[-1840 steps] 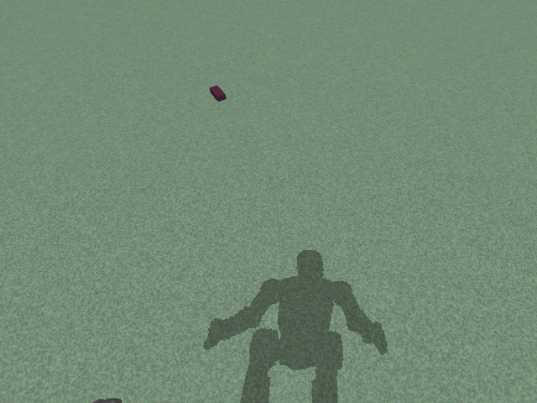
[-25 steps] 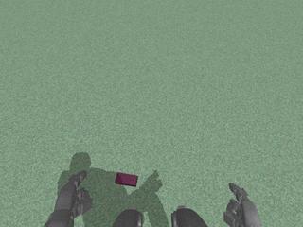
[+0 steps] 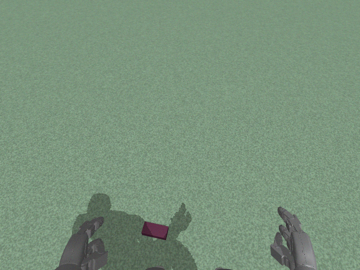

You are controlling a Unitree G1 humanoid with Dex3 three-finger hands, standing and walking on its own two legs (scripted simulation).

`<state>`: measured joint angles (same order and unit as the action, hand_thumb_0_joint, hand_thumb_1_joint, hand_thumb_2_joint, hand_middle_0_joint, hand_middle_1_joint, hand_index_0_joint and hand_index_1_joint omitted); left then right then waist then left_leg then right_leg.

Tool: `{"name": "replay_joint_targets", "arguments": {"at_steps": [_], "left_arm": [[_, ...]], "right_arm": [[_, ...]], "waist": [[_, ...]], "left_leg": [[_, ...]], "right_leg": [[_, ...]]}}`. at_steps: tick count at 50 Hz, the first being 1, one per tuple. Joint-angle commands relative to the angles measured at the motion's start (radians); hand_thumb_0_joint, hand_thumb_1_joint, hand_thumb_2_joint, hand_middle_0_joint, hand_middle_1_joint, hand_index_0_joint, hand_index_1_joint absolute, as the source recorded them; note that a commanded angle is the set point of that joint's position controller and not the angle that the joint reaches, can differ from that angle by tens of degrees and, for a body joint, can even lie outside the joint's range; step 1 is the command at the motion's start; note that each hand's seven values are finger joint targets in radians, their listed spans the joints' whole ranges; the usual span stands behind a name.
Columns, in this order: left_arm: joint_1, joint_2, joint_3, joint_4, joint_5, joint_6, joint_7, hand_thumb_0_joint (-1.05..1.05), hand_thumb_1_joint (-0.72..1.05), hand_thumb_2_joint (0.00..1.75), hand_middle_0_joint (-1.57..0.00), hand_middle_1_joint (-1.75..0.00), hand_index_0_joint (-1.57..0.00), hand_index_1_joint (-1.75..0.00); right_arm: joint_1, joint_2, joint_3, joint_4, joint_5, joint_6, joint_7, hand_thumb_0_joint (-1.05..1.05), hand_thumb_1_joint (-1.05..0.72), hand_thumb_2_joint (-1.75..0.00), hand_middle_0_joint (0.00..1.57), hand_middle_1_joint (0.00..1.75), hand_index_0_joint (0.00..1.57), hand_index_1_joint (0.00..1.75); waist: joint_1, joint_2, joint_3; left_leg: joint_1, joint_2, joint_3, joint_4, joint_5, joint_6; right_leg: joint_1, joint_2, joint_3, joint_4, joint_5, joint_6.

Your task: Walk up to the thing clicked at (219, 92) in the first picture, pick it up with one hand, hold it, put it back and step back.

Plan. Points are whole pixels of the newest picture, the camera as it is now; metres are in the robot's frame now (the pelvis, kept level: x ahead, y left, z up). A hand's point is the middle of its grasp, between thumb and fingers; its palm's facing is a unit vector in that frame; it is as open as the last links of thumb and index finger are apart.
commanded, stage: home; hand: left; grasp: from above
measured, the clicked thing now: (155, 230) +0.39 +0.14 -0.70
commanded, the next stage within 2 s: stand in 1.68 s
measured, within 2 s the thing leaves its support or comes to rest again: neither
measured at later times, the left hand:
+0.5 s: hand (109, 258) +0.16 +0.17 -0.05, palm faces +0.03 -0.98 -0.20, open 7.4 cm
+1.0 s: hand (109, 258) +0.16 +0.17 -0.05, palm faces +0.03 -0.98 -0.20, open 7.4 cm
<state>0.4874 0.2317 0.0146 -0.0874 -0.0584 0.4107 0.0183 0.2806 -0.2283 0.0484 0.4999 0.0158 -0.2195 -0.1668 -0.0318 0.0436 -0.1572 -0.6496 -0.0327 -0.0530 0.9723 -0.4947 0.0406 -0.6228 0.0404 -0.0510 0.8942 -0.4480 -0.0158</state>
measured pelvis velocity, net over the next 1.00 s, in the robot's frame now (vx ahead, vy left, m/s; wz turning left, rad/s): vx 0.00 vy -0.01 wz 0.00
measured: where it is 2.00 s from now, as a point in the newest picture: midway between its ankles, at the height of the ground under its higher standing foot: outside the picture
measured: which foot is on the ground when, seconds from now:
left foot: down 0.00-1.00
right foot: down 0.00-1.00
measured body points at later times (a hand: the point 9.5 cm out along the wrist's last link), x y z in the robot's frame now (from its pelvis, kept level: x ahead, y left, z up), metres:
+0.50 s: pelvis +0.00 -0.01 +0.00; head +0.01 -0.01 +0.45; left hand +0.15 +0.22 -0.03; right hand +0.15 -0.26 -0.07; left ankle -0.01 +0.09 -0.69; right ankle +0.00 -0.12 -0.69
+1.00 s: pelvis +0.00 -0.01 +0.00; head +0.02 -0.01 +0.45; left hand +0.15 +0.22 -0.03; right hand +0.16 -0.26 -0.07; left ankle -0.01 +0.09 -0.69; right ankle +0.00 -0.12 -0.69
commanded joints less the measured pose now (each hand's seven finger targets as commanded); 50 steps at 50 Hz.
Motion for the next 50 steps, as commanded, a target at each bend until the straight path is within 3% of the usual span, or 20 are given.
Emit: {"name": "replay_joint_targets", "arguments": {"at_steps": [1, 6, 13, 16, 21, 35, 46, 49, 50], "left_arm": [[-0.007, 0.105, 0.063, -0.175, 0.012, -0.058, 0.012, 0.00, 0.90, 0.90, -0.20, -0.30, -0.20, -0.30], [-0.014, 0.099, 0.059, -0.164, 0.010, -0.056, 0.013, 0.00, 0.90, 0.90, -0.20, -0.30, -0.20, -0.30], [-0.021, 0.107, 0.063, -0.184, 0.006, -0.051, 0.011, 0.00, 0.90, 0.90, -0.20, -0.30, -0.20, -0.30], [-0.026, 0.106, 0.063, -0.172, 0.005, -0.050, 0.012, 0.00, 0.90, 0.90, -0.20, -0.30, -0.20, -0.30], [-0.007, 0.111, 0.069, -0.187, 0.007, -0.049, 0.011, 0.00, 0.90, 0.90, -0.20, -0.30, -0.20, -0.30], [-0.039, 0.119, 0.072, -0.191, 0.008, -0.049, 0.010, 0.00, 0.90, 0.90, -0.20, -0.30, -0.20, -0.30], [-0.023, 0.113, 0.063, -0.203, 0.005, -0.047, 0.010, 0.00, 0.90, 0.90, -0.20, -0.30, -0.20, -0.30], [0.018, 0.105, 0.066, -0.173, 0.007, -0.042, 0.010, 0.00, 0.90, 0.90, -0.20, -0.30, -0.20, -0.30], [-0.016, 0.115, 0.066, -0.220, 0.005, -0.050, 0.009, 0.00, 0.90, 0.90, -0.20, -0.30, -0.20, -0.30]], "right_arm": [[-0.040, -0.128, -0.059, -0.138, -0.003, -0.052, -0.013, 0.00, -0.90, -0.90, 0.20, 0.30, 0.20, 0.30], [-0.046, -0.127, -0.057, -0.135, -0.002, -0.051, -0.014, 0.00, -0.90, -0.90, 0.20, 0.30, 0.20, 0.30], [-0.043, -0.128, -0.057, -0.135, 0.000, -0.054, -0.017, 0.00, -0.90, -0.90, 0.20, 0.30, 0.20, 0.30], [-0.052, -0.123, -0.053, -0.136, -0.001, -0.056, -0.018, 0.00, -0.90, -0.90, 0.20, 0.30, 0.20, 0.30], [-0.043, -0.126, -0.058, -0.140, 0.002, -0.054, -0.017, 0.00, -0.90, -0.90, 0.20, 0.30, 0.20, 0.30], [-0.050, -0.128, -0.060, -0.134, 0.001, -0.061, -0.022, 0.00, -0.90, -0.90, 0.20, 0.30, 0.20, 0.30], [-0.054, -0.129, -0.064, -0.133, 0.001, -0.060, -0.022, 0.00, -0.90, -0.90, 0.20, 0.30, 0.20, 0.30], [-0.046, -0.120, -0.058, -0.127, 0.002, -0.059, -0.021, 0.00, -0.90, -0.90, 0.20, 0.30, 0.20, 0.30], [-0.047, -0.123, -0.061, -0.129, 0.000, -0.059, -0.019, 0.00, -0.90, -0.90, 0.20, 0.30, 0.20, 0.30]], "waist": [[-0.006, 0.014, -0.098], [-0.009, -0.005, -0.071], [-0.006, -0.002, -0.092], [-0.005, -0.033, -0.060], [0.000, -0.004, -0.093], [-0.007, 0.000, -0.047], [-0.008, -0.001, -0.071], [-0.005, -0.005, -0.085], [-0.006, 0.017, -0.098]], "left_leg": [[0.100, 0.027, -0.030, -0.158, 0.359, -0.024], [0.079, 0.025, -0.027, -0.167, 0.284, -0.018], [0.082, 0.024, -0.021, -0.159, 0.284, -0.016], [0.048, 0.019, -0.016, -0.157, 0.216, -0.007], [0.068, 0.020, -0.017, -0.153, 0.261, -0.013], [0.045, 0.019, -0.007, -0.155, 0.175, -0.009], [0.050, 0.015, -0.004, -0.143, 0.194, -0.008], [0.061, 0.019, -0.011, -0.142, 0.247, -0.013], [0.065, 0.020, -0.015, -0.144, 0.264, -0.017]], "right_leg": [[0.081, 0.003, -0.001, -0.095, 0.263, -0.014], [0.066, 0.001, 0.002, -0.111, 0.213, -0.012], [0.068, -0.003, 0.009, -0.111, 0.217, -0.011], [0.064, -0.005, 0.009, -0.134, 0.171, -0.003], [0.072, -0.007, 0.012, -0.118, 0.204, -0.008], [0.040, -0.008, 0.018, -0.135, 0.137, -0.003], [0.054, -0.010, 0.020, -0.134, 0.158, -0.001], [0.063, -0.006, 0.016, -0.117, 0.199, -0.005], [0.067, -0.005, 0.015, -0.107, 0.208, -0.008]]}}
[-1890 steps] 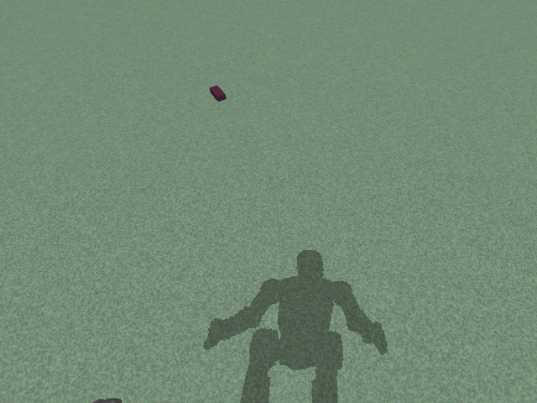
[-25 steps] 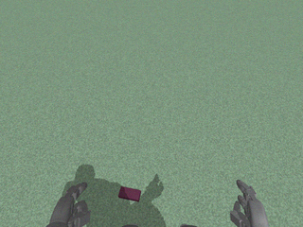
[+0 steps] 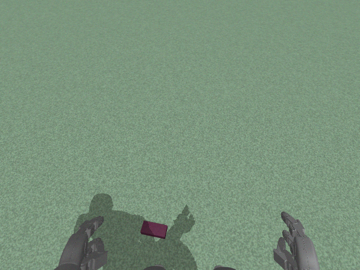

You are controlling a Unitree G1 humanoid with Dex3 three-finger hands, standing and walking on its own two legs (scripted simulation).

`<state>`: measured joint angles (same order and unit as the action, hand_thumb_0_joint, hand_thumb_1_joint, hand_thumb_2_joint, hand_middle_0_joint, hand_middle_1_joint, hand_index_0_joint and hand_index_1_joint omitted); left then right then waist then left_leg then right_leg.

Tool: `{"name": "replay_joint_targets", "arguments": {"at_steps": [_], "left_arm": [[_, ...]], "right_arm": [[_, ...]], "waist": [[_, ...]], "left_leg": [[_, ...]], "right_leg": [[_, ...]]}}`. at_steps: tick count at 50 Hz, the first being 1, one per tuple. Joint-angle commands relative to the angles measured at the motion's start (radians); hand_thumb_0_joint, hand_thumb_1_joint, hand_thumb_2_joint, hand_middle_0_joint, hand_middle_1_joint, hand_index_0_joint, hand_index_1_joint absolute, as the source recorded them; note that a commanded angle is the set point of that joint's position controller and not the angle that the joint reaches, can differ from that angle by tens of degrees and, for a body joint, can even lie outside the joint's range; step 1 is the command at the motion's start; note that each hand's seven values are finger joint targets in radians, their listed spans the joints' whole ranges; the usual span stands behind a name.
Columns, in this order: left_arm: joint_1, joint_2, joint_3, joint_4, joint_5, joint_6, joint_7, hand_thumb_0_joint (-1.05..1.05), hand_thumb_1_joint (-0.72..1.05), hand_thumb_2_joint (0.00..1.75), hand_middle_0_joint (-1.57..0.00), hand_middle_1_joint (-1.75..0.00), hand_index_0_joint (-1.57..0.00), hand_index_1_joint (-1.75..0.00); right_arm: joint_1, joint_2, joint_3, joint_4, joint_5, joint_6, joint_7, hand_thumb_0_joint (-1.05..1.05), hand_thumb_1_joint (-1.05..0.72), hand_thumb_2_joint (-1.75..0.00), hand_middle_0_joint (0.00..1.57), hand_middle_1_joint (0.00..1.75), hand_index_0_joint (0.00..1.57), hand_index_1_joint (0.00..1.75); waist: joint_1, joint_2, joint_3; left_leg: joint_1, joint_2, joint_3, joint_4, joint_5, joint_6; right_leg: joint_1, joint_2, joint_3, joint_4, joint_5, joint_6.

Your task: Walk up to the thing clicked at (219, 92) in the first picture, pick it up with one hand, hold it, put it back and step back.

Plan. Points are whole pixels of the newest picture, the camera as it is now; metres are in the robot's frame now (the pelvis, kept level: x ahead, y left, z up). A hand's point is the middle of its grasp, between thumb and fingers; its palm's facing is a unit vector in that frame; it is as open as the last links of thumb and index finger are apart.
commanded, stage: home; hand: left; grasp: from above
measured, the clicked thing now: (154, 229) +0.40 +0.15 -0.70
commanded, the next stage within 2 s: stand in 0.68 s
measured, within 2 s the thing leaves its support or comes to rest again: neither
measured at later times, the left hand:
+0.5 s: hand (102, 253) +0.17 +0.18 -0.05, palm faces +0.03 -0.98 -0.21, open 7.4 cm
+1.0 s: hand (89, 269) +0.14 +0.22 -0.09, palm faces +0.02 -0.95 -0.31, open 7.4 cm
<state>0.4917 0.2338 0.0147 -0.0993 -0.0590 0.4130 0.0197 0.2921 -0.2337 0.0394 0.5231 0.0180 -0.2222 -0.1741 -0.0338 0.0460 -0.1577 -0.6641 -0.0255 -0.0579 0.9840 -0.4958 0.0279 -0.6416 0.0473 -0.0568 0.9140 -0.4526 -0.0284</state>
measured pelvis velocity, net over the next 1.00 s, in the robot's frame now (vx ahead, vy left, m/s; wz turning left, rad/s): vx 0.00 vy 0.01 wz -0.01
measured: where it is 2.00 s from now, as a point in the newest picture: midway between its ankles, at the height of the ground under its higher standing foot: outside the picture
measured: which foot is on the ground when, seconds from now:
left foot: down 0.00-1.00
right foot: down 0.00-1.00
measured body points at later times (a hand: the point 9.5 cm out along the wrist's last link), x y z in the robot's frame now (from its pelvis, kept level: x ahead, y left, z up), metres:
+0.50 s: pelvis +0.00 +0.01 +0.00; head +0.03 +0.01 +0.45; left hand +0.16 +0.24 -0.03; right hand +0.16 -0.24 -0.06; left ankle +0.00 +0.10 -0.68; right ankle +0.00 -0.11 -0.68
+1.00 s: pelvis +0.00 +0.01 +0.03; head +0.02 +0.01 +0.48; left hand +0.14 +0.27 -0.07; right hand +0.13 -0.26 -0.08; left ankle +0.00 +0.10 -0.68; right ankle +0.00 -0.11 -0.68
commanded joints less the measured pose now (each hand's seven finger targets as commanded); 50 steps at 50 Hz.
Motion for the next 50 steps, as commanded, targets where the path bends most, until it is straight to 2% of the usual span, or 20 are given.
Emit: {"name": "replay_joint_targets", "arguments": {"at_steps": [1, 7, 10, 16, 19, 21, 24, 25, 27, 30, 31, 34, 38, 39, 40, 41, 42, 43, 45, 50], "left_arm": [[-0.002, 0.109, 0.071, -0.186, 0.007, -0.052, 0.008, 0.00, 0.90, 0.90, -0.20, -0.30, -0.20, -0.30], [-0.030, 0.112, 0.068, -0.195, 0.003, -0.054, 0.010, 0.00, 0.90, 0.90, -0.20, -0.30, -0.20, -0.30], [0.002, 0.102, 0.067, -0.175, 0.002, -0.049, 0.008, 0.00, 0.90, 0.90, -0.20, -0.30, -0.20, -0.30], [-0.003, 0.108, 0.061, -0.203, 0.008, -0.047, 0.008, 0.00, 0.90, 0.90, -0.20, -0.30, -0.20, -0.30], [-0.006, 0.109, 0.063, -0.194, 0.011, -0.048, 0.010, 0.00, 0.90, 0.90, -0.20, -0.30, -0.20, -0.30], [-0.019, 0.121, 0.076, -0.202, 0.010, -0.050, 0.013, 0.00, 0.90, 0.90, -0.20, -0.30, -0.20, -0.30], [-0.019, 0.114, 0.066, -0.198, 0.008, -0.046, 0.011, 0.00, 0.90, 0.90, -0.20, -0.30, -0.20, -0.30], [0.003, 0.085, 0.047, -0.173, 0.006, -0.041, 0.005, 0.00, 0.90, 0.90, -0.20, -0.30, -0.20, -0.30], [-0.001, 0.116, 0.077, -0.224, 0.001, -0.044, 0.010, 0.00, 0.90, 0.90, -0.20, -0.30, -0.20, -0.30], [0.000, 0.103, 0.061, -0.203, 0.004, -0.042, 0.008, 0.00, 0.90, 0.90, -0.20, -0.30, -0.20, -0.30], [0.002, 0.112, 0.075, -0.219, 0.001, -0.045, 0.010, 0.00, 0.90, 0.90, -0.20, -0.30, -0.20, -0.30], [-0.002, 0.107, 0.061, -0.207, 0.008, -0.044, 0.013, 0.00, 0.90, 0.90, -0.20, -0.30, -0.20, -0.30], [-0.016, 0.121, 0.065, -0.220, 0.011, -0.046, 0.013, 0.00, 0.90, 0.90, -0.20, -0.30, -0.20, -0.30], [-0.301, 0.168, 0.069, 0.131, 0.132, -0.232, 0.043, 0.00, 0.90, 0.90, -0.20, -0.30, -0.20, -0.30], [-0.210, 0.181, 0.085, 0.321, 0.137, -0.300, 0.038, 0.00, 0.90, 0.90, -0.20, -0.30, -0.20, -0.30], [-0.221, 0.191, 0.083, 0.360, 0.139, -0.335, 0.035, 0.00, 0.90, 0.90, -0.20, -0.30, -0.20, -0.30], [-0.238, 0.178, 0.070, 0.384, 0.132, -0.353, 0.027, 0.00, 0.90, 0.90, -0.20, -0.30, -0.20, -0.30], [-0.232, 0.185, 0.067, 0.427, 0.131, -0.370, 0.024, 0.00, 0.90, 0.90, -0.20, -0.30, -0.20, -0.30], [-0.266, 0.188, 0.073, 0.512, 0.115, -0.383, 0.021, 0.00, 0.90, 0.90, -0.20, -0.30, -0.20, -0.30], [-0.317, 0.173, 0.077, 0.703, 0.105, -0.404, 0.024, 0.00, 0.90, 0.90, -0.20, -0.30, -0.20, -0.30]], "right_arm": [[-0.057, -0.120, -0.054, -0.147, -0.003, -0.055, -0.011, 0.00, -0.90, -0.90, 0.20, 0.30, 0.20, 0.30], [-0.060, -0.129, -0.061, -0.160, -0.003, -0.052, -0.010, 0.00, -0.90, -0.90, 0.20, 0.30, 0.20, 0.30], [-0.060, -0.123, -0.058, -0.161, -0.003, -0.050, -0.010, 0.00, -0.90, -0.90, 0.20, 0.30, 0.20, 0.30], [-0.055, -0.134, -0.067, -0.160, -0.003, -0.045, -0.007, 0.00, -0.90, -0.90, 0.20, 0.30, 0.20, 0.30], [-0.053, -0.120, -0.056, -0.155, -0.002, -0.042, -0.007, 0.00, -0.90, -0.90, 0.20, 0.30, 0.20, 0.30], [-0.055, -0.131, -0.063, -0.161, -0.002, -0.042, -0.005, 0.00, -0.90, -0.90, 0.20, 0.30, 0.20, 0.30], [-0.063, -0.131, -0.062, -0.166, -0.001, -0.041, -0.005, 0.00, -0.90, -0.90, 0.20, 0.30, 0.20, 0.30], [-0.058, -0.120, -0.053, -0.162, 0.000, -0.042, -0.003, 0.00, -0.90, -0.90, 0.20, 0.30, 0.20, 0.30], [-0.056, -0.128, -0.064, -0.172, -0.001, -0.040, -0.006, 0.00, -0.90, -0.90, 0.20, 0.30, 0.20, 0.30], [-0.052, -0.119, -0.055, -0.167, -0.001, -0.042, -0.004, 0.00, -0.90, -0.90, 0.20, 0.30, 0.20, 0.30], [-0.050, -0.122, -0.060, -0.171, -0.001, -0.042, -0.006, 0.00, -0.90, -0.90, 0.20, 0.30, 0.20, 0.30], [-0.051, -0.118, -0.055, -0.173, 0.001, -0.038, -0.007, 0.00, -0.90, -0.90, 0.20, 0.30, 0.20, 0.30], [-0.048, -0.129, -0.062, -0.161, 0.000, -0.037, -0.006, 0.00, -0.90, -0.90, 0.20, 0.30, 0.20, 0.30], [-0.134, -0.203, -0.095, 0.080, -0.123, 0.058, 0.053, 0.00, -0.90, -0.90, 0.20, 0.30, 0.20, 0.30], [-0.142, -0.214, -0.113, 0.097, -0.122, 0.093, 0.072, 0.00, -0.90, -0.90, 0.20, 0.30, 0.20, 0.30], [-0.119, -0.206, -0.108, 0.097, -0.124, 0.109, 0.085, 0.00, -0.90, -0.90, 0.20, 0.30, 0.20, 0.30], [-0.099, -0.204, -0.104, 0.105, -0.131, 0.119, 0.098, 0.00, -0.90, -0.90, 0.20, 0.30, 0.20, 0.30], [-0.112, -0.199, -0.102, 0.123, -0.112, 0.121, 0.111, 0.00, -0.90, -0.90, 0.20, 0.30, 0.20, 0.30], [-0.125, -0.183, -0.104, 0.159, -0.080, 0.127, 0.133, 0.00, -0.90, -0.90, 0.20, 0.30, 0.20, 0.30], [-0.174, -0.183, -0.113, 0.233, -0.071, 0.149, 0.147, 0.00, -0.90, -0.90, 0.20, 0.30, 0.20, 0.30]], "waist": [[-0.001, 0.019, -0.101], [-0.012, -0.018, -0.084], [-0.003, -0.032, -0.072], [-0.005, 0.014, -0.108], [-0.006, 0.009, -0.087], [-0.003, -0.016, -0.068], [-0.006, -0.007, -0.069], [-0.004, 0.002, -0.066], [0.004, 0.010, -0.122], [-0.006, -0.008, -0.080], [-0.002, -0.006, -0.112], [-0.007, -0.027, -0.093], [-0.010, 0.019, -0.086], [0.074, -0.066, 0.147], [0.072, -0.127, 0.041], [0.049, -0.143, -0.005], [0.031, -0.091, 0.025], [0.052, -0.061, 0.008], [0.064, -0.064, -0.001], [0.074, -0.021, 0.034]], "left_leg": [[0.088, 0.018, -0.019, -0.161, 0.288, -0.010], [0.074, 0.014, -0.018, -0.156, 0.253, -0.001], [0.061, 0.012, -0.014, -0.151, 0.232, 0.002], [0.098, 0.021, -0.027, -0.157, 0.326, -0.013], [0.090, 0.023, -0.032, -0.159, 0.314, -0.013], [0.067, 0.020, -0.032, -0.164, 0.253, -0.007], [0.062, 0.023, -0.042, -0.175, 0.218, -0.007], [0.069, 0.024, -0.041, -0.174, 0.230, -0.010], [0.086, 0.018, -0.029, -0.158, 0.267, -0.009], [0.067, 0.014, -0.023, -0.150, 0.264, -0.005], [0.075, 0.013, -0.019, -0.143, 0.281, -0.005], [0.063, 0.009, -0.010, -0.136, 0.272, 0.000], [0.078, 0.016, -0.021, -0.154, 0.269, -0.008], [0.091, 0.073, -0.072, -0.265, 0.391, 0.040], [0.159, 0.052, -0.046, -0.233, 0.443, 0.046], [0.212, 0.049, -0.032, -0.232, 0.468, 0.040], [0.218, 0.050, -0.048, -0.268, 0.439, 0.037], [0.268, 0.052, -0.055, -0.297, 0.435, 0.039], [0.327, 0.051, -0.041, -0.332, 0.453, 0.035], [0.366, 0.076, -0.109, -0.451, 0.318, 0.039]], "right_leg": [[0.083, -0.009, 0.014, -0.115, 0.222, 0.003], [0.077, -0.010, 0.018, -0.130, 0.207, 0.006], [0.074, -0.011, 0.018, -0.139, 0.191, 0.010], [0.077, -0.007, 0.013, -0.104, 0.244, 0.000], [0.071, -0.009, 0.011, -0.105, 0.238, 0.002], [0.068, -0.010, 0.013, -0.117, 0.198, 0.004], [0.061, -0.011, 0.015, -0.117, 0.170, 0.004], [0.056, -0.011, 0.014, -0.115, 0.183, 0.005], [0.081, -0.012, 0.017, -0.112, 0.209, 0.003], [0.070, -0.011, 0.015, -0.119, 0.213, 0.005], [0.082, -0.012, 0.017, -0.115, 0.226, 0.004], [0.080, -0.014, 0.020, -0.125, 0.231, 0.009], [0.059, -0.012, 0.019, -0.114, 0.212, 0.003], [0.237, -0.103, 0.130, -0.188, 0.198, -0.012], [0.289, -0.119, 0.180, -0.217, 0.270, -0.047], [0.296, -0.134, 0.211, -0.220, 0.318, -0.066], [0.285, -0.115, 0.198, -0.234, 0.335, -0.055], [0.328, -0.121, 0.187, -0.234, 0.362, -0.044], [0.352, -0.128, 0.179, -0.244, 0.394, -0.030], [0.389, -0.119, 0.154, -0.335, 0.251, -0.008]]}}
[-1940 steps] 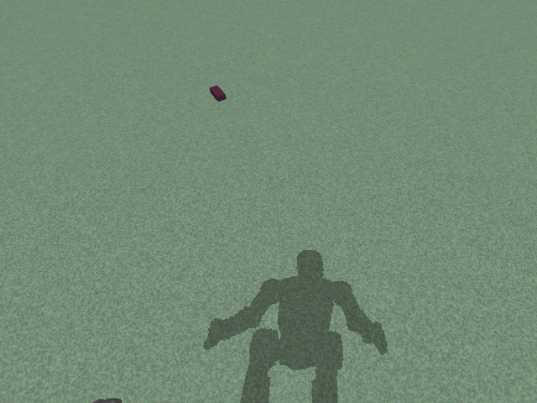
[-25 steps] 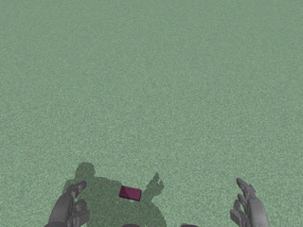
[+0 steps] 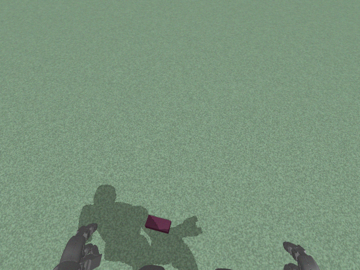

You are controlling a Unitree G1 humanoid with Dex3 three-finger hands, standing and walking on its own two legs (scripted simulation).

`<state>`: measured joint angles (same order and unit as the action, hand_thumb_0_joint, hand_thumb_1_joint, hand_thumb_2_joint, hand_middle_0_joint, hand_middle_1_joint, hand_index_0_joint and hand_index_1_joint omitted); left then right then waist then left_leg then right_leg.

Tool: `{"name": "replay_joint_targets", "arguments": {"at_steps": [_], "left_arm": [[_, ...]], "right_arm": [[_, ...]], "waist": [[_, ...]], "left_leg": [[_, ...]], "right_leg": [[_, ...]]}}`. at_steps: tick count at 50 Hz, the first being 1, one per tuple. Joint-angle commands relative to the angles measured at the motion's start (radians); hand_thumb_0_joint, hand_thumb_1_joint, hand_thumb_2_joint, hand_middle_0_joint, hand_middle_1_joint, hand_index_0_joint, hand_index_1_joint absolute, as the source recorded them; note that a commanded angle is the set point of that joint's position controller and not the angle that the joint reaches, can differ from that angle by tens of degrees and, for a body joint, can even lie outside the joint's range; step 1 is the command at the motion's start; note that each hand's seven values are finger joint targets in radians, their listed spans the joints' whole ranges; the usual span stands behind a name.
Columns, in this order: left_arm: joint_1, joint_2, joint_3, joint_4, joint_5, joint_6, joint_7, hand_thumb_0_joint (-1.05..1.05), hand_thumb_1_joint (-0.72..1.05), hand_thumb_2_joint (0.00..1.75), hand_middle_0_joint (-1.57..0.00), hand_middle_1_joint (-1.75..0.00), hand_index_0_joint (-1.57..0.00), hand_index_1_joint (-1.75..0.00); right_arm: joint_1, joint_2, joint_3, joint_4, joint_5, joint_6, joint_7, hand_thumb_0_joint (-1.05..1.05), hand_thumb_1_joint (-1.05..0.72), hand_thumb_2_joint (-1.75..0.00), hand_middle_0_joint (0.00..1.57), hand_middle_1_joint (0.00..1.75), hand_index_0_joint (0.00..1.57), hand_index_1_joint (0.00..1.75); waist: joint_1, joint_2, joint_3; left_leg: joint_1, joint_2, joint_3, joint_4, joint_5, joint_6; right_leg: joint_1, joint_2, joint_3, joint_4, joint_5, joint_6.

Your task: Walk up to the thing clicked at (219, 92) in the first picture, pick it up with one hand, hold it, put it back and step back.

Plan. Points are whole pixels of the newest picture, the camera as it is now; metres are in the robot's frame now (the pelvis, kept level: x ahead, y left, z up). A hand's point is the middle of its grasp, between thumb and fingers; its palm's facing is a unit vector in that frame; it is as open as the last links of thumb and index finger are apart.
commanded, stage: stand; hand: left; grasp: from above
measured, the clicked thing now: (158, 224) +0.40 +0.15 -0.73
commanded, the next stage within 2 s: none
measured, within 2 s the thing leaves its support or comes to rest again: neither
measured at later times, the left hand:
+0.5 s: hand out of the picture +0.04 +0.24 -0.13, palm faces +0.06 -0.95 -0.32, open 7.4 cm
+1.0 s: hand out of the picture +0.05 +0.24 -0.13, palm faces +0.05 -0.95 -0.32, open 7.4 cm
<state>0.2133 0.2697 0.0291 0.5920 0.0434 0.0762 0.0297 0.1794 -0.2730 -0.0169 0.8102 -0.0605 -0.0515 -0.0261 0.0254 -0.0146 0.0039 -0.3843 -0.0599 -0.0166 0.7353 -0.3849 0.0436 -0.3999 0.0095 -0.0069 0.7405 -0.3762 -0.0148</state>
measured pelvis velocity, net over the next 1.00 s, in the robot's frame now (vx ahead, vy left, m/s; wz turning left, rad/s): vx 0.00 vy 0.00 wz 0.02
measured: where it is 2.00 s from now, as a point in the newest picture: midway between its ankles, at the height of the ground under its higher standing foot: outside the picture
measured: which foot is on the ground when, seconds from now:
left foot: down 0.00-1.00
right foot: down 0.00-1.00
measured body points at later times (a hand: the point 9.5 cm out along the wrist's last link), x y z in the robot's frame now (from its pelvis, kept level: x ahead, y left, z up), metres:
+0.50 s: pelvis +0.00 +0.01 +0.03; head -0.01 +0.00 +0.48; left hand +0.04 +0.29 -0.11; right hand +0.07 -0.27 -0.11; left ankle +0.00 +0.09 -0.71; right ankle +0.01 -0.11 -0.71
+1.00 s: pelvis +0.00 +0.00 +0.03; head +0.00 -0.01 +0.48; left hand +0.05 +0.29 -0.10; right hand +0.07 -0.29 -0.11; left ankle +0.00 +0.09 -0.71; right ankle +0.01 -0.11 -0.71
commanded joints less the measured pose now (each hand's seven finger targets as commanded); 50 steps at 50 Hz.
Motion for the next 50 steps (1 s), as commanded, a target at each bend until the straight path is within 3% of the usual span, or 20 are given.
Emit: {"name": "replay_joint_targets", "arguments": {"at_steps": [1, 5, 7, 13, 18, 20, 23, 26, 29, 32, 34, 36, 50], "left_arm": [[-0.042, 0.137, 0.061, 0.046, 0.004, -0.073, 0.012, 0.00, 0.90, 0.90, -0.20, -0.30, -0.20, -0.30], [-0.064, 0.136, 0.056, 0.157, 0.002, -0.088, 0.013, 0.00, 0.90, 0.90, -0.20, -0.30, -0.20, -0.30], [-0.067, 0.143, 0.056, 0.207, -0.004, -0.094, 0.016, 0.00, 0.90, 0.90, -0.20, -0.30, -0.20, -0.30], [-0.062, 0.158, 0.052, 0.333, -0.015, -0.096, 0.019, 0.00, 0.90, 0.90, -0.20, -0.30, -0.20, -0.30], [-0.083, 0.173, 0.049, 0.404, -0.015, -0.091, 0.018, 0.00, 0.90, 0.90, -0.20, -0.30, -0.20, -0.30], [-0.084, 0.175, 0.046, 0.426, -0.015, -0.089, 0.016, 0.00, 0.90, 0.90, -0.20, -0.30, -0.20, -0.30], [-0.076, 0.173, 0.043, 0.459, -0.013, -0.092, 0.016, 0.00, 0.90, 0.90, -0.20, -0.30, -0.20, -0.30], [-0.085, 0.183, 0.040, 0.479, -0.015, -0.094, 0.012, 0.00, 0.90, 0.90, -0.20, -0.30, -0.20, -0.30], [-0.097, 0.191, 0.041, 0.491, -0.014, -0.098, 0.015, 0.00, 0.90, 0.90, -0.20, -0.30, -0.20, -0.30], [-0.102, 0.193, 0.038, 0.506, -0.018, -0.096, 0.014, 0.00, 0.90, 0.90, -0.20, -0.30, -0.20, -0.30], [-0.094, 0.196, 0.037, 0.511, -0.017, -0.099, 0.014, 0.00, 0.90, 0.90, -0.20, -0.30, -0.20, -0.30], [-0.102, 0.201, 0.036, 0.518, -0.017, -0.098, 0.012, 0.00, 0.90, 0.90, -0.20, -0.30, -0.20, -0.30], [-0.129, 0.220, 0.037, 0.532, -0.024, -0.101, 0.006, 0.00, 0.90, 0.90, -0.20, -0.30, -0.20, -0.30]], "right_arm": [[-0.063, -0.147, -0.056, -0.037, 0.007, -0.019, -0.001, 0.00, -0.90, -0.90, 0.20, 0.30, 0.20, 0.30], [-0.052, -0.157, -0.058, 0.025, 0.011, -0.007, -0.005, 0.00, -0.90, -0.90, 0.20, 0.30, 0.20, 0.30], [-0.042, -0.159, -0.058, 0.056, 0.015, -0.002, -0.008, 0.00, -0.90, -0.90, 0.20, 0.30, 0.20, 0.30], [-0.041, -0.177, -0.060, 0.138, 0.025, 0.011, -0.015, 0.00, -0.90, -0.90, 0.20, 0.30, 0.20, 0.30], [-0.043, -0.188, -0.057, 0.186, 0.028, 0.015, -0.018, 0.00, -0.90, -0.90, 0.20, 0.30, 0.20, 0.30], [-0.050, -0.190, -0.056, 0.201, 0.028, 0.019, -0.016, 0.00, -0.90, -0.90, 0.20, 0.30, 0.20, 0.30], [-0.071, -0.191, -0.056, 0.215, 0.030, 0.019, -0.015, 0.00, -0.90, -0.90, 0.20, 0.30, 0.20, 0.30], [-0.050, -0.190, -0.051, 0.236, 0.034, 0.019, -0.013, 0.00, -0.90, -0.90, 0.20, 0.30, 0.20, 0.30], [-0.063, -0.192, -0.050, 0.244, 0.034, 0.019, -0.012, 0.00, -0.90, -0.90, 0.20, 0.30, 0.20, 0.30], [-0.057, -0.192, -0.044, 0.259, 0.033, 0.021, -0.011, 0.00, -0.90, -0.90, 0.20, 0.30, 0.20, 0.30], [-0.067, -0.204, -0.045, 0.258, 0.037, 0.020, -0.011, 0.00, -0.90, -0.90, 0.20, 0.30, 0.20, 0.30], [-0.066, -0.197, -0.040, 0.261, 0.036, 0.021, -0.009, 0.00, -0.90, -0.90, 0.20, 0.30, 0.20, 0.30], [-0.076, -0.214, -0.026, 0.276, 0.040, 0.018, -0.010, 0.00, -0.90, -0.90, 0.20, 0.30, 0.20, 0.30]], "waist": [[0.010, 0.033, -0.102], [0.000, 0.015, -0.038], [-0.010, 0.008, -0.037], [-0.008, 0.028, -0.017], [-0.010, 0.033, 0.011], [-0.009, 0.031, 0.039], [0.003, 0.028, 0.028], [-0.009, 0.013, 0.026], [-0.007, -0.006, 0.025], [-0.010, 0.010, 0.045], [-0.007, 0.004, 0.020], [-0.012, 0.002, 0.038], [-0.012, 0.016, 0.013]], "left_leg": [[0.100, 0.111, -0.149, -0.219, 0.215, 0.019], [0.133, 0.120, -0.160, -0.288, 0.248, 0.012], [0.171, 0.120, -0.151, -0.305, 0.317, 0.007], [0.234, 0.137, -0.160, -0.390, 0.345, -0.001], [0.241, 0.146, -0.173, -0.463, 0.278, -0.014], [0.220, 0.142, -0.175, -0.490, 0.195, -0.012], [0.238, 0.147, -0.175, -0.488, 0.232, -0.006], [0.242, 0.141, -0.170, -0.497, 0.206, -0.009], [0.261, 0.144, -0.161, -0.480, 0.271, -0.004], [0.250, 0.144, -0.163, -0.490, 0.241, -0.007], [0.272, 0.145, -0.160, -0.479, 0.287, -0.004], [0.256, 0.143, -0.159, -0.487, 0.250, -0.007], [0.260, 0.158, -0.154, -0.484, 0.318, -0.002]], "right_leg": [[0.145, -0.080, 0.104, -0.187, 0.175, -0.021], [0.178, -0.088, 0.104, -0.263, 0.206, -0.021], [0.211, -0.099, 0.104, -0.289, 0.268, -0.019], [0.276, -0.103, 0.092, -0.360, 0.275, -0.004], [0.297, -0.105, 0.086, -0.390, 0.250, 0.001], [0.292, -0.102, 0.087, -0.405, 0.220, 0.002], [0.310, -0.113, 0.089, -0.422, 0.239, 0.001], [0.310, -0.111, 0.093, -0.443, 0.221, 0.001], [0.312, -0.125, 0.098, -0.456, 0.250, 0.000], [0.306, -0.123, 0.099, -0.463, 0.230, 0.000], [0.313, -0.126, 0.096, -0.468, 0.250, -0.001], [0.302, -0.121, 0.096, -0.474, 0.221, 0.000], [0.345, -0.131, 0.100, -0.473, 0.284, -0.005]]}}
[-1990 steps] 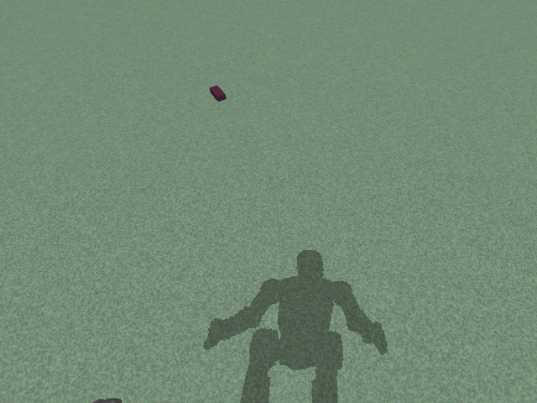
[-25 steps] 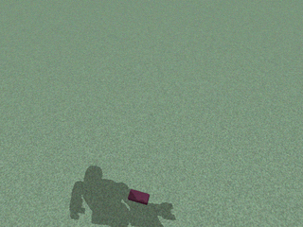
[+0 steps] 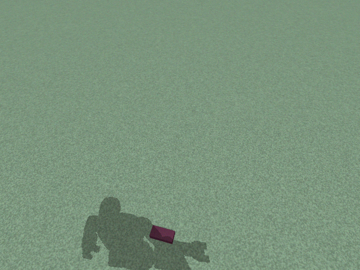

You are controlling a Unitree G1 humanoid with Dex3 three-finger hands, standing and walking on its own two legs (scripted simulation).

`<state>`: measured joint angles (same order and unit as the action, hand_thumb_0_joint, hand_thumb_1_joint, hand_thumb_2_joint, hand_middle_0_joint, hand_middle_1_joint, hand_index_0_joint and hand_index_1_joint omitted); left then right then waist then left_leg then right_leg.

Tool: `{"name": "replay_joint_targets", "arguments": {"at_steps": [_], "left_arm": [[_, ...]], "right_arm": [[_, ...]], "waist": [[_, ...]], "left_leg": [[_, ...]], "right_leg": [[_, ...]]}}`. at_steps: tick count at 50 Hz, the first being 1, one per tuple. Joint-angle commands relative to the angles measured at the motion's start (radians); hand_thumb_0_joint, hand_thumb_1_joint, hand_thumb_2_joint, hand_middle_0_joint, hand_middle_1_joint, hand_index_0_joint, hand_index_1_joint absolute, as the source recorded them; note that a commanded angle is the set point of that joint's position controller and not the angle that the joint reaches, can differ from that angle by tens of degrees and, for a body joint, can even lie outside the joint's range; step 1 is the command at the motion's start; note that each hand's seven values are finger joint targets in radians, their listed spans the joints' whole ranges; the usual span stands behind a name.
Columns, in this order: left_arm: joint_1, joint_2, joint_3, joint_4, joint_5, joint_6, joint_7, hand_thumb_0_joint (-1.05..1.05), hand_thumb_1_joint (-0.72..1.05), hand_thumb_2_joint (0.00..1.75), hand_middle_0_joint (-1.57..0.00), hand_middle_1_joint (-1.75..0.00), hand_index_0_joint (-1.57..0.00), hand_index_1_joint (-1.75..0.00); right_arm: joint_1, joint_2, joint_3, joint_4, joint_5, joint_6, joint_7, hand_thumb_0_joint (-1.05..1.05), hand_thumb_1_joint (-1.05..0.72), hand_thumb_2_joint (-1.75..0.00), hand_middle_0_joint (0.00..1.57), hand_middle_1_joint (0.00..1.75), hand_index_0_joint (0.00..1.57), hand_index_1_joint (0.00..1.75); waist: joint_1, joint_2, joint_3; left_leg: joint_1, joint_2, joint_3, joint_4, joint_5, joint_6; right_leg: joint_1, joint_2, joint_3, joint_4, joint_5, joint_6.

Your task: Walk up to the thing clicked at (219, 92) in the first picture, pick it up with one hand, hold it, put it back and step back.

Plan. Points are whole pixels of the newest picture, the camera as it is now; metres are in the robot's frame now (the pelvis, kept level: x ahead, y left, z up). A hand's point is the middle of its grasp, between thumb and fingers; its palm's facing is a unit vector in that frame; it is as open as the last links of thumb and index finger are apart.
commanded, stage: stand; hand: left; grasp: from above
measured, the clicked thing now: (162, 234) +0.40 +0.14 -0.76
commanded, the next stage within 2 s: step back in 1.30 s
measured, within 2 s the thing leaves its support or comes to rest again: neither
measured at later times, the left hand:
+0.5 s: hand out of the picture +0.07 +0.24 -0.16, palm faces +0.03 -0.94 -0.33, open 7.4 cm
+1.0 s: hand out of the picture +0.10 +0.24 -0.16, palm faces +0.02 -0.94 -0.33, open 7.4 cm
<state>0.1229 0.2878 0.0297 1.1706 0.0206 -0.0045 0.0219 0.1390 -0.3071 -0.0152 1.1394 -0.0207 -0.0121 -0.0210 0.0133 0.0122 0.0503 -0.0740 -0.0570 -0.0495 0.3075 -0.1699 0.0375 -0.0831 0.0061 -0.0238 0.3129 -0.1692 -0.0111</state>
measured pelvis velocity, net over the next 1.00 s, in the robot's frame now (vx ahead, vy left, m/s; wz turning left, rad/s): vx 0.02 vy -0.01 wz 0.00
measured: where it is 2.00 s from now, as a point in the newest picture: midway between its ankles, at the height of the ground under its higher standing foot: outside the picture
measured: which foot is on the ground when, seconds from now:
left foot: down 0.00-1.00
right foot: down 0.00-1.00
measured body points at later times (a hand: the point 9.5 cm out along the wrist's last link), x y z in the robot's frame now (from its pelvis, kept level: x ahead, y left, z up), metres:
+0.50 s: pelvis +0.01 -0.01 +0.00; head +0.01 -0.01 +0.45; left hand +0.07 +0.28 -0.14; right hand +0.08 -0.29 -0.14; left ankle +0.00 +0.10 -0.75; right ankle +0.00 -0.11 -0.75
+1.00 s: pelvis +0.02 -0.01 +0.00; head +0.03 -0.01 +0.45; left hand +0.10 +0.29 -0.13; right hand +0.10 -0.30 -0.14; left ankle +0.00 +0.10 -0.75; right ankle +0.00 -0.11 -0.75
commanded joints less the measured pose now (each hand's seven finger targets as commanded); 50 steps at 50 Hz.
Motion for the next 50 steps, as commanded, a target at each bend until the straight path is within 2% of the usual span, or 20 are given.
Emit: {"name": "replay_joint_targets", "arguments": {"at_steps": [1, 5, 7, 8, 19, 24, 30, 36, 38, 41, 44, 49, 50], "left_arm": [[-0.037, 0.201, 0.034, -0.045, -0.001, -0.019, 0.012, 0.00, 0.90, 0.90, -0.20, -0.30, -0.20, -0.30], [-0.037, 0.196, 0.033, -0.041, -0.002, -0.018, 0.011, 0.00, 0.90, 0.90, -0.20, -0.30, -0.20, -0.30], [-0.054, 0.208, 0.036, -0.045, -0.001, -0.020, 0.011, 0.00, 0.90, 0.90, -0.20, -0.30, -0.20, -0.30], [-0.042, 0.202, 0.034, -0.044, -0.002, -0.020, 0.011, 0.00, 0.90, 0.90, -0.20, -0.30, -0.20, -0.30], [-0.057, 0.215, 0.036, -0.046, -0.006, -0.024, 0.008, 0.00, 0.90, 0.90, -0.20, -0.30, -0.20, -0.30], [-0.057, 0.215, 0.033, -0.044, -0.006, -0.023, 0.005, 0.00, 0.90, 0.90, -0.20, -0.30, -0.20, -0.30], [-0.055, 0.218, 0.031, -0.052, -0.006, -0.027, 0.004, 0.00, 0.90, 0.90, -0.20, -0.30, -0.20, -0.30], [-0.071, 0.233, 0.033, -0.058, -0.008, -0.028, 0.004, 0.00, 0.90, 0.90, -0.20, -0.30, -0.20, -0.30], [-0.057, 0.226, 0.031, -0.057, -0.011, -0.028, 0.004, 0.00, 0.90, 0.90, -0.20, -0.30, -0.20, -0.30], [-0.057, 0.230, 0.031, -0.059, -0.011, -0.029, 0.002, 0.00, 0.90, 0.90, -0.20, -0.30, -0.20, -0.30], [-0.058, 0.226, 0.030, -0.060, -0.012, -0.027, 0.002, 0.00, 0.90, 0.90, -0.20, -0.30, -0.20, -0.30], [-0.069, 0.234, 0.030, -0.064, -0.013, -0.027, 0.000, 0.00, 0.90, 0.90, -0.20, -0.30, -0.20, -0.30], [-0.062, 0.233, 0.029, -0.066, -0.010, -0.027, 0.000, 0.00, 0.90, 0.90, -0.20, -0.30, -0.20, -0.30]], "right_arm": [[-0.032, -0.181, -0.027, -0.051, 0.001, -0.022, -0.015, 0.00, -0.90, -0.90, 0.20, 0.30, 0.20, 0.30], [-0.051, -0.195, -0.029, -0.052, 0.002, -0.024, -0.014, 0.00, -0.90, -0.90, 0.20, 0.30, 0.20, 0.30], [-0.035, -0.187, -0.027, -0.048, 0.001, -0.021, -0.014, 0.00, -0.90, -0.90, 0.20, 0.30, 0.20, 0.30], [-0.047, -0.194, -0.029, -0.051, 0.002, -0.022, -0.014, 0.00, -0.90, -0.90, 0.20, 0.30, 0.20, 0.30], [-0.041, -0.203, -0.024, -0.050, 0.004, -0.025, -0.014, 0.00, -0.90, -0.90, 0.20, 0.30, 0.20, 0.30], [-0.052, -0.206, -0.022, -0.051, 0.005, -0.023, -0.011, 0.00, -0.90, -0.90, 0.20, 0.30, 0.20, 0.30], [-0.052, -0.214, -0.022, -0.053, 0.006, -0.027, -0.010, 0.00, -0.90, -0.90, 0.20, 0.30, 0.20, 0.30], [-0.046, -0.212, -0.019, -0.052, 0.006, -0.024, -0.011, 0.00, -0.90, -0.90, 0.20, 0.30, 0.20, 0.30], [-0.052, -0.217, -0.020, -0.054, 0.005, -0.026, -0.010, 0.00, -0.90, -0.90, 0.20, 0.30, 0.20, 0.30], [-0.049, -0.218, -0.019, -0.052, 0.008, -0.028, -0.011, 0.00, -0.90, -0.90, 0.20, 0.30, 0.20, 0.30], [-0.055, -0.223, -0.018, -0.055, 0.008, -0.029, -0.010, 0.00, -0.90, -0.90, 0.20, 0.30, 0.20, 0.30], [-0.048, -0.224, -0.017, -0.053, 0.007, -0.026, -0.009, 0.00, -0.90, -0.90, 0.20, 0.30, 0.20, 0.30], [-0.055, -0.228, -0.018, -0.056, 0.007, -0.027, -0.010, 0.00, -0.90, -0.90, 0.20, 0.30, 0.20, 0.30]], "waist": [[0.000, -0.012, -0.034], [0.003, -0.010, -0.028], [-0.006, -0.022, -0.037], [0.001, -0.015, -0.042], [-0.007, -0.016, -0.065], [-0.004, -0.013, -0.032], [-0.006, -0.013, -0.071], [-0.014, -0.022, -0.069], [-0.006, -0.007, -0.084], [-0.006, -0.010, -0.083], [-0.004, -0.006, -0.073], [-0.011, -0.020, -0.056], [-0.004, -0.013, -0.065]], "left_leg": [[-0.046, 0.155, -0.121, -0.060, 0.101, 0.002], [-0.037, 0.155, -0.122, -0.056, 0.097, 0.001], [-0.049, 0.157, -0.118, -0.059, 0.087, 0.002], [-0.038, 0.158, -0.120, -0.051, 0.104, 0.004], [-0.028, 0.166, -0.112, -0.044, 0.171, 0.003], [-0.054, 0.160, -0.119, -0.062, 0.104, -0.002], [-0.008, 0.167, -0.115, -0.046, 0.183, -0.002], [-0.031, 0.168, -0.110, -0.048, 0.175, 0.001], [-0.016, 0.170, -0.109, -0.040, 0.224, 0.000], [-0.014, 0.170, -0.108, -0.040, 0.239, -0.001], [-0.012, 0.172, -0.111, -0.044, 0.240, -0.002], [-0.038, 0.166, -0.114, -0.058, 0.184, -0.006], [-0.023, 0.170, -0.113, -0.053, 0.189, -0.003]], "right_leg": [[0.020, -0.126, 0.113, -0.045, 0.068, -0.011], [0.009, -0.125, 0.114, -0.052, 0.061, -0.010], [0.026, -0.127, 0.118, -0.054, 0.058, -0.012], [0.023, -0.129, 0.118, -0.056, 0.072, -0.012], [0.056, -0.133, 0.116, -0.053, 0.138, -0.013], [0.032, -0.127, 0.116, -0.068, 0.066, -0.009], [0.035, -0.134, 0.115, -0.058, 0.131, -0.014], [0.053, -0.136, 0.117, -0.053, 0.151, -0.015], [0.066, -0.138, 0.109, -0.044, 0.192, -0.015], [0.070, -0.139, 0.113, -0.043, 0.213, -0.016], [0.059, -0.136, 0.109, -0.043, 0.197, -0.012], [0.054, -0.134, 0.115, -0.056, 0.142, -0.012], [0.052, -0.135, 0.113, -0.056, 0.149, -0.014]]}}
